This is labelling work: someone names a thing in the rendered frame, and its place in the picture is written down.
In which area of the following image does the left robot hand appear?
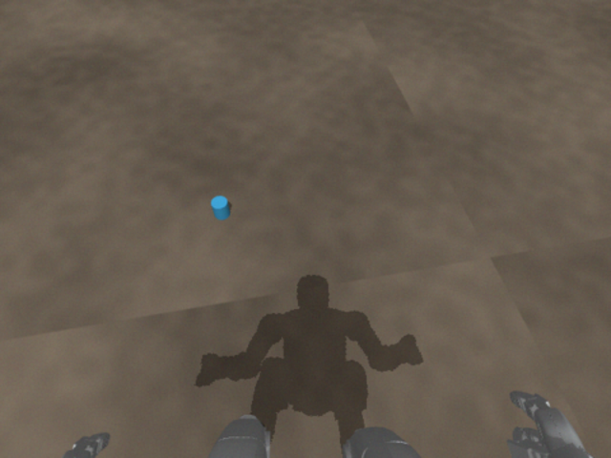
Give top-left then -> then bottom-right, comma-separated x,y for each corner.
61,432 -> 110,458

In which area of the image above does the tin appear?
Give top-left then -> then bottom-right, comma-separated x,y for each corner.
211,196 -> 230,219

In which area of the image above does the right robot hand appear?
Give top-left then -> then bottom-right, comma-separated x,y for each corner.
507,391 -> 585,458

